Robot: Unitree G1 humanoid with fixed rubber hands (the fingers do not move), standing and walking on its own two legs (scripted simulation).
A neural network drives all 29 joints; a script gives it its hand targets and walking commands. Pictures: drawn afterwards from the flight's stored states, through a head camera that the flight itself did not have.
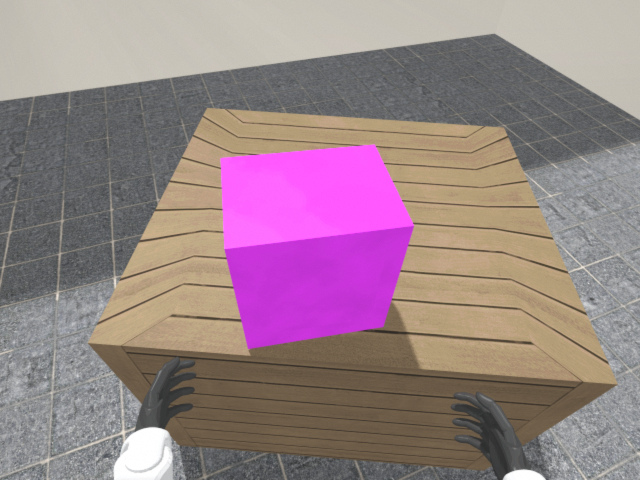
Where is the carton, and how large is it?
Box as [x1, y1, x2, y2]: [221, 145, 413, 348]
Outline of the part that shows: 374,145 221,158 224,249 248,348 379,327 383,325 413,224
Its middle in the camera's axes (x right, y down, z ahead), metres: -0.02 +0.01 +0.63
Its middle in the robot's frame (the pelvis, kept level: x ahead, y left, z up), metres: +0.46 +0.04 -0.01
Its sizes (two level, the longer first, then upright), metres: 0.238 0.180 0.259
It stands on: a pedestal, 0.63 m high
